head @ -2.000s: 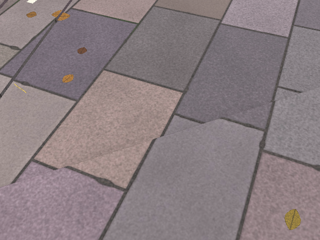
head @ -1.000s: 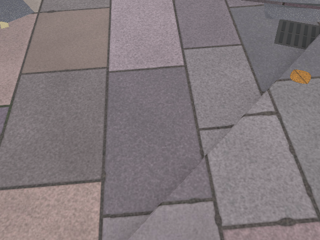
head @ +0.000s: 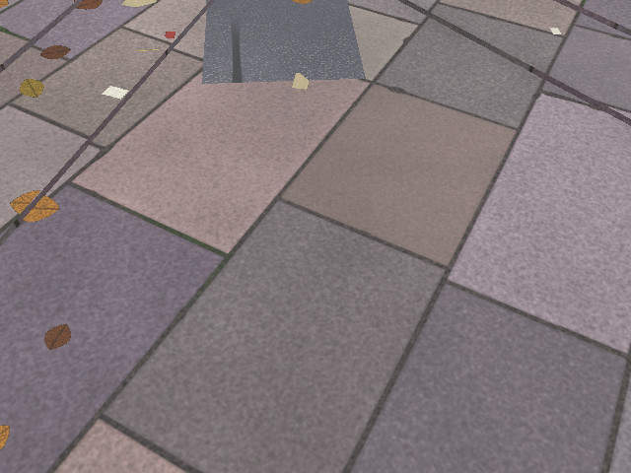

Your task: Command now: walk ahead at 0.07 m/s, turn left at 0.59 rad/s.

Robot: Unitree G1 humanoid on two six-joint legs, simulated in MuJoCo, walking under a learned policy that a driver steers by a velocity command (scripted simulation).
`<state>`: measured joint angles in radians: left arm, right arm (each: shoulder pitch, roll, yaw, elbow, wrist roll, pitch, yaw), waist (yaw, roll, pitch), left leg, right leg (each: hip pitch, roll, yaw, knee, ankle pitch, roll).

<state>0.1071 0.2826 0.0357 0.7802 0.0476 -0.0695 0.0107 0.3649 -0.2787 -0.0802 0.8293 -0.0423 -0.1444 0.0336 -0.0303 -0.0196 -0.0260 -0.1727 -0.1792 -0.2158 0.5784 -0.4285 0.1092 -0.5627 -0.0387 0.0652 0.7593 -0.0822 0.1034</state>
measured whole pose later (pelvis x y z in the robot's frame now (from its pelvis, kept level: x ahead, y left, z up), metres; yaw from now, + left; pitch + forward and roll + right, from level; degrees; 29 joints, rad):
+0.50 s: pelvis +0.16 -0.01 -0.03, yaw +12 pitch +0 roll -6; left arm 0.40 0.23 0.10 0.83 -0.03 -0.10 0.05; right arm 0.13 -0.24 -0.06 0.70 0.00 -0.11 0.06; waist 0.08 0.05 -0.01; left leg -0.35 0.06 -0.09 0.39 0.33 0.02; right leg -0.24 0.00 -0.16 0.69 -0.01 -0.06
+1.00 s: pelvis +0.31 -0.05 -0.09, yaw +13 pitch +5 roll +1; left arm 0.31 0.23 0.07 0.85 0.00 -0.08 0.00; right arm 0.31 -0.25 -0.08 0.91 0.02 -0.06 -0.01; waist 0.01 0.03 -0.12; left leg -0.48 0.01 -0.04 0.98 -0.43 0.03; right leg -0.41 -0.01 -0.01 0.62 -0.31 -0.04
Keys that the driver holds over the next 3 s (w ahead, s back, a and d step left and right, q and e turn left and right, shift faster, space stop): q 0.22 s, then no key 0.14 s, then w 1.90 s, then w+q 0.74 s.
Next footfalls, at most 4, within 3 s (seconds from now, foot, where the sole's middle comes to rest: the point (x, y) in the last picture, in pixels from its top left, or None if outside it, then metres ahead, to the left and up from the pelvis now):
0.06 right None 0.15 -0.16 -0.79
0.48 left None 0.26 0.11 -0.85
0.94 right None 0.38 -0.13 -0.85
1.44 left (247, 416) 0.66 0.16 -0.85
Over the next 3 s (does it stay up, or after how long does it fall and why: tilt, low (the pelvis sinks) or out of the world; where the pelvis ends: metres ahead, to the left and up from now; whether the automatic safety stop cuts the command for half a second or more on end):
stays up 1.38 0.23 -0.09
